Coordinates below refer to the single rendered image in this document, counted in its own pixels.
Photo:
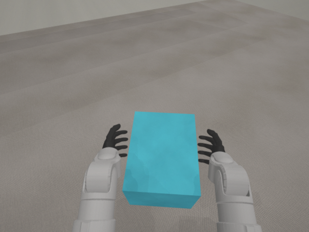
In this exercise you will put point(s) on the robot left forearm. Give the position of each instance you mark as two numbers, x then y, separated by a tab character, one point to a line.
96	210

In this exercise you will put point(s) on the robot right forearm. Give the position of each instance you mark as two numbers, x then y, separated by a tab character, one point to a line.
233	195

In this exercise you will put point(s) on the carton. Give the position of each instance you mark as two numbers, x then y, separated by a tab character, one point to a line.
162	164

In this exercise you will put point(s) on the robot left hand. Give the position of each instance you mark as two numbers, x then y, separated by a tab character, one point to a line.
111	141

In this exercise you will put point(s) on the robot right hand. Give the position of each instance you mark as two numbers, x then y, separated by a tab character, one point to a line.
215	147

